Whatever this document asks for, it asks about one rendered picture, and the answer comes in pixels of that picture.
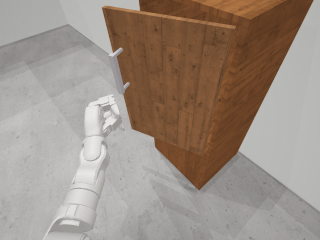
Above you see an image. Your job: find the handle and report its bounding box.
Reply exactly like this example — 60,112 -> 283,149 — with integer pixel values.
108,47 -> 130,95

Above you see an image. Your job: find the robot left forearm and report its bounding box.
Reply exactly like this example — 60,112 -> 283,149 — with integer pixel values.
42,135 -> 110,240

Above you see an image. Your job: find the cupboard door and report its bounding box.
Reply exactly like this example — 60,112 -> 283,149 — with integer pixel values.
102,5 -> 236,157

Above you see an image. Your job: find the robot left hand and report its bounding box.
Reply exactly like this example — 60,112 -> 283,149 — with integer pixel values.
84,94 -> 125,139

